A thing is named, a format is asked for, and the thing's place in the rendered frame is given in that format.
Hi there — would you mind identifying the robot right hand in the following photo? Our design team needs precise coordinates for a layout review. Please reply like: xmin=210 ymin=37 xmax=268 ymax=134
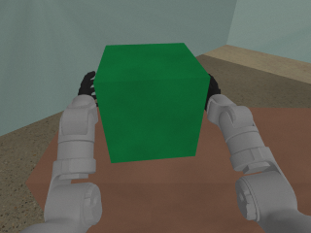
xmin=204 ymin=74 xmax=221 ymax=112

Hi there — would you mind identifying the right robot upper arm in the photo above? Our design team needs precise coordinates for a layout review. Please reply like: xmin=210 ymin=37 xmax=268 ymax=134
xmin=235 ymin=171 xmax=311 ymax=233

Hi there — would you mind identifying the pedestal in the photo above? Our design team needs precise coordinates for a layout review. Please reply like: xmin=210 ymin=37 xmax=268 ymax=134
xmin=25 ymin=107 xmax=311 ymax=233

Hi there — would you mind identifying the carton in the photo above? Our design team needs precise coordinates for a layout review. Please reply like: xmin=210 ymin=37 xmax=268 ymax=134
xmin=93 ymin=43 xmax=211 ymax=163

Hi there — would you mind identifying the robot left forearm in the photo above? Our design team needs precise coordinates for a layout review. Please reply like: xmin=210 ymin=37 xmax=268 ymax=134
xmin=44 ymin=94 xmax=98 ymax=221

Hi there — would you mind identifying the robot left hand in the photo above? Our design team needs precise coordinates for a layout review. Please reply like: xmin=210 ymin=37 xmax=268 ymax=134
xmin=78 ymin=71 xmax=98 ymax=107

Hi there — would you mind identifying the left robot upper arm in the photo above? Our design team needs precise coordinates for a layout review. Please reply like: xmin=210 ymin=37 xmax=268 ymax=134
xmin=19 ymin=182 xmax=103 ymax=233

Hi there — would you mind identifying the robot right forearm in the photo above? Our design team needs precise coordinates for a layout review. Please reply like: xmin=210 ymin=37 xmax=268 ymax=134
xmin=206 ymin=94 xmax=297 ymax=207

